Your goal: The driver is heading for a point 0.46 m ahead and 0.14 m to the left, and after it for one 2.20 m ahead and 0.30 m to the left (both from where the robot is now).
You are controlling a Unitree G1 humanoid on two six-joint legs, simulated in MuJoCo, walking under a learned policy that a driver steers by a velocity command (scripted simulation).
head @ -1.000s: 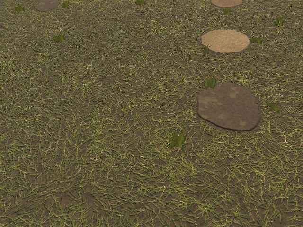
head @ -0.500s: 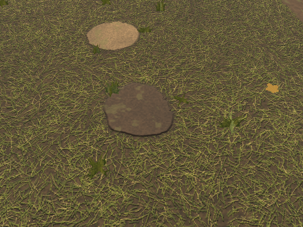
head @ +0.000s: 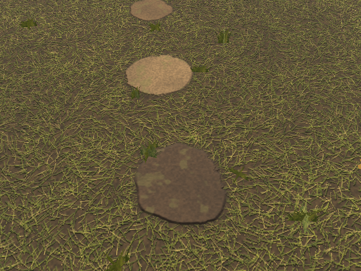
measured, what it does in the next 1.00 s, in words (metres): walks ahead: left foot, then right foot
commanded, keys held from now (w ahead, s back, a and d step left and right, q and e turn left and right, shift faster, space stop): w+q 0.38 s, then q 0.12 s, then e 0.50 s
